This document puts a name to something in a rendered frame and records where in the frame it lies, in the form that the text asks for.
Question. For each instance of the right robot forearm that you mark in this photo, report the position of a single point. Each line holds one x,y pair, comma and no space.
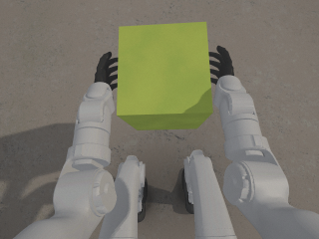
240,124

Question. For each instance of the left robot thigh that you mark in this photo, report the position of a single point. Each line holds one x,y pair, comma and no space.
122,221

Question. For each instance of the robot right hand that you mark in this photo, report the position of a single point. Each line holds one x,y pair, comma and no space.
225,66

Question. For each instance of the robot left hand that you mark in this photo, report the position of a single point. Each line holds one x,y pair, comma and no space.
103,71

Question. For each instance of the right robot upper arm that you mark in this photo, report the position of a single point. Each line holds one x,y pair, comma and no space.
260,191

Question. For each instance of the carton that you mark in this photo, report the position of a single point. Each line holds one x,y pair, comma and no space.
164,76

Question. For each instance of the left robot forearm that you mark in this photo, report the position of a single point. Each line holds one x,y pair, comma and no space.
90,148

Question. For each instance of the left robot upper arm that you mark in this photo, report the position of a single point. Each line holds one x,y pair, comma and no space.
81,199

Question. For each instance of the left robot shin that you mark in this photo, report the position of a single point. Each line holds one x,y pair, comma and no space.
141,191

